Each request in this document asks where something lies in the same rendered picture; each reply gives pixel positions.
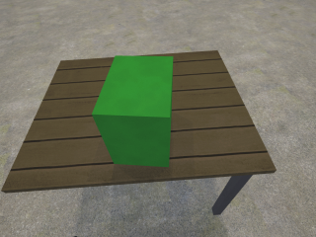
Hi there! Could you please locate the table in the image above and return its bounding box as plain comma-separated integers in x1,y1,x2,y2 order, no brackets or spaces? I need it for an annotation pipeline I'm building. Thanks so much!
1,50,277,215

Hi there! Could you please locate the carton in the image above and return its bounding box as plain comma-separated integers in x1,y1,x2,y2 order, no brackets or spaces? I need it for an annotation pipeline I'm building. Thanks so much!
92,55,174,167

